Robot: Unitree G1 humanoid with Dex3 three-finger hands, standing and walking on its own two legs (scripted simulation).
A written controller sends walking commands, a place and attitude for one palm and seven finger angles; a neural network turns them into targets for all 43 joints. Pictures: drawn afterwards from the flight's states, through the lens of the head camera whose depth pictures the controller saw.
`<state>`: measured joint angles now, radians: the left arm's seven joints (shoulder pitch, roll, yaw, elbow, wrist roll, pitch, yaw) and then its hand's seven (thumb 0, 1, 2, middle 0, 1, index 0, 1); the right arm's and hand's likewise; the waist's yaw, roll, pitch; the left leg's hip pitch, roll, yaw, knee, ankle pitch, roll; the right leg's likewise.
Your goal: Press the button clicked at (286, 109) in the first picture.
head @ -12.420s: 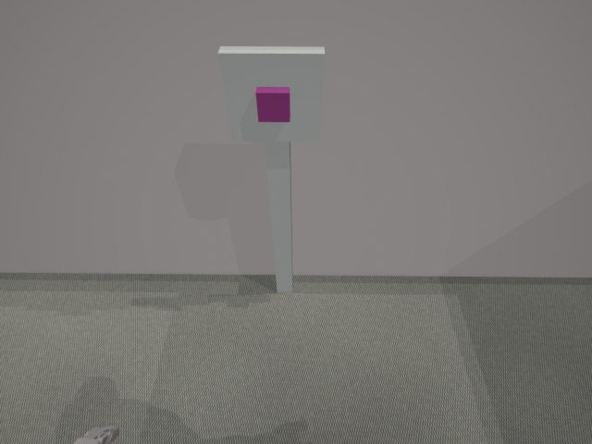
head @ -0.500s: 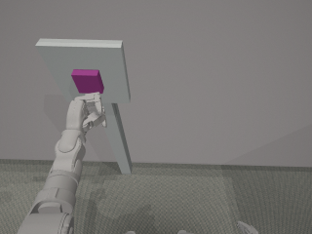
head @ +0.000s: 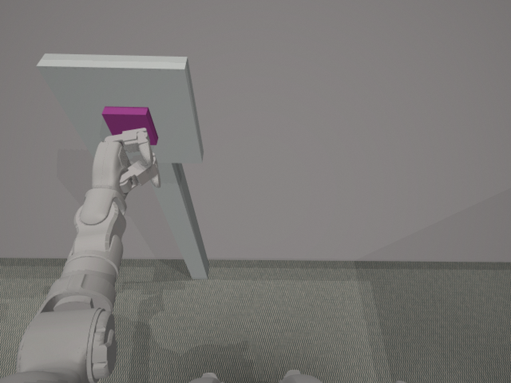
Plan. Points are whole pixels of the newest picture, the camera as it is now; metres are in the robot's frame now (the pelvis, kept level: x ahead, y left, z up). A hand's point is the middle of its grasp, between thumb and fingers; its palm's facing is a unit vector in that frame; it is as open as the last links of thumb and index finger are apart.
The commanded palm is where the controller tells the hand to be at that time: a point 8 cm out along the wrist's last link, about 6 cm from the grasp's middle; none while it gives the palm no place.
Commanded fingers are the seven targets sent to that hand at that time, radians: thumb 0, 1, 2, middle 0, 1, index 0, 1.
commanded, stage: press the button with the knuckle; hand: left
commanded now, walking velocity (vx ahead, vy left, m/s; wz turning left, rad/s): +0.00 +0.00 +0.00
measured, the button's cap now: (132, 123) +0.50 +0.20 +0.11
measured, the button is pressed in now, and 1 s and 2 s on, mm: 5 12 0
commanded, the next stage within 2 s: hold the button down briefly in 0.42 s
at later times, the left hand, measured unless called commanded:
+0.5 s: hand (150, 160) +0.45 +0.17 +0.08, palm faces -0.02 -1.00 -0.03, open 2.9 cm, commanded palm +0.46 +0.21 +0.09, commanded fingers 0.00 0.90 0.90 -1.30 -1.50 -1.30 -1.50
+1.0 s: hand (150, 161) +0.45 +0.17 +0.08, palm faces -0.02 -1.00 -0.02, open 2.9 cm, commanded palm +0.43 +0.22 +0.09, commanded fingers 0.00 0.90 0.90 -1.30 -1.50 -1.30 -1.50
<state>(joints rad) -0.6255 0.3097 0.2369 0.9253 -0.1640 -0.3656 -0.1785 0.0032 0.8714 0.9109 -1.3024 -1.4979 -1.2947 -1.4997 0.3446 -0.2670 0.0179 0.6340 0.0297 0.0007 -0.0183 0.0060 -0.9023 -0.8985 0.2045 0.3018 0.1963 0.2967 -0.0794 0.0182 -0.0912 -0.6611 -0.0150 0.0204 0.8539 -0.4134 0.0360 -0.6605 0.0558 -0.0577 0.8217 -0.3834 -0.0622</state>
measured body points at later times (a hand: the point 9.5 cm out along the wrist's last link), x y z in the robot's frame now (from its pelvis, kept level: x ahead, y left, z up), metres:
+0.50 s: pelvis -0.03 +0.01 -0.01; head +0.06 +0.02 +0.43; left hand +0.44 +0.22 +0.08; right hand +0.01 -0.26 -0.13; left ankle +0.00 +0.10 -0.70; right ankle +0.01 -0.08 -0.70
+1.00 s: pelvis -0.04 +0.01 -0.02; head +0.05 +0.03 +0.43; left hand +0.44 +0.22 +0.08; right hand -0.01 -0.25 -0.12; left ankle +0.00 +0.10 -0.70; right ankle +0.01 -0.08 -0.70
